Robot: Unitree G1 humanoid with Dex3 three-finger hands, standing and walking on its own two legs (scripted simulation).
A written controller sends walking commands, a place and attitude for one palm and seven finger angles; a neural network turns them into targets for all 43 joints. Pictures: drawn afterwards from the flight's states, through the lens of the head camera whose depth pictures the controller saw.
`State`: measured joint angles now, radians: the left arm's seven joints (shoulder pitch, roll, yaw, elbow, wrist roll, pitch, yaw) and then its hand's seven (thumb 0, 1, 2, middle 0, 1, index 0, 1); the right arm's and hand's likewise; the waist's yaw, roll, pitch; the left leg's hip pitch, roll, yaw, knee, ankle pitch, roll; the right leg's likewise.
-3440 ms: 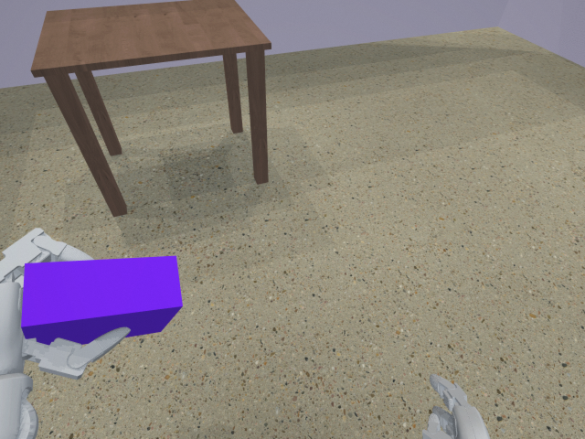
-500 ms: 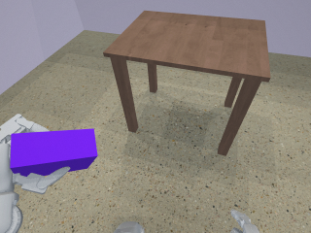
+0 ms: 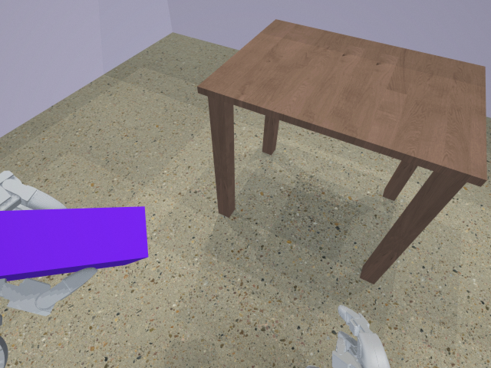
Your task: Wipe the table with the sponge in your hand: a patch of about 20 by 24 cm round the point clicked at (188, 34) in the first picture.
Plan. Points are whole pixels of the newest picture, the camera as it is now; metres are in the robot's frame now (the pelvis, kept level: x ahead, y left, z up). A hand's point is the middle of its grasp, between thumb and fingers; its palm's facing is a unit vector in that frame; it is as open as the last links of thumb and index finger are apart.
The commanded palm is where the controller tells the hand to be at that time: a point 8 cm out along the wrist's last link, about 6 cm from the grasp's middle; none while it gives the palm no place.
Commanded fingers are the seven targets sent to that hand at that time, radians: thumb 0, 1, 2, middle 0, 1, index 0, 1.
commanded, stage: walk to a spot facing it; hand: left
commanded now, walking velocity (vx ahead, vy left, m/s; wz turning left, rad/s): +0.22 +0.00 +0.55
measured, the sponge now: (95, 242) +0.22 +0.20 +0.17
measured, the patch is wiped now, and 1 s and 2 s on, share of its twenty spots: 0.00 0.00 0.00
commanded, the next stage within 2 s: turn to face it in 0.16 s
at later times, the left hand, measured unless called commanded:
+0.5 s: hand (30, 222) +0.24 +0.28 +0.18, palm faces +0.57 -0.73 -0.38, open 9.9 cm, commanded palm +0.18 +0.29 +0.18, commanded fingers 0.00 0.10 1.30 -1.20 -1.60 -1.20 -1.60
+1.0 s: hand (171, 208) +0.27 +0.12 +0.18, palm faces +0.24 -0.84 -0.48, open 9.9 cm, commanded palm +0.22 +0.18 +0.18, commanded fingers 0.00 0.10 1.30 -1.20 -1.60 -1.20 -1.60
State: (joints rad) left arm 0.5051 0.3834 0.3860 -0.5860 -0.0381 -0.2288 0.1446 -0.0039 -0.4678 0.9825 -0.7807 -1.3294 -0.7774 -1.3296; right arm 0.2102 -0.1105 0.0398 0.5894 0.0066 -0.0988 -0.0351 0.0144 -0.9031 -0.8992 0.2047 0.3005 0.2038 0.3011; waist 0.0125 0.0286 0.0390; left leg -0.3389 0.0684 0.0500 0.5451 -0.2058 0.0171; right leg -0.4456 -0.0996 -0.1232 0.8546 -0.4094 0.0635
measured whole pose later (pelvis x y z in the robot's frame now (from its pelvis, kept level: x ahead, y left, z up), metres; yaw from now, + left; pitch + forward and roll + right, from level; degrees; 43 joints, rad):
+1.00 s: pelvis +0.02 -0.08 +0.00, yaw -8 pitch +0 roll +3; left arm 0.51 0.39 0.37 -0.53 -0.06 -0.18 0.15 0.00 -0.47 0.99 -0.78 -1.33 -0.77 -1.33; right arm 0.17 -0.26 -0.02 0.58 0.00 0.00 -0.03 0.02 -0.91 -0.90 0.20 0.30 0.20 0.30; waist -0.01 0.00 0.08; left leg -0.47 0.04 0.03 1.06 -0.40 -0.09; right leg -0.35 0.06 -0.01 0.52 -0.17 -0.11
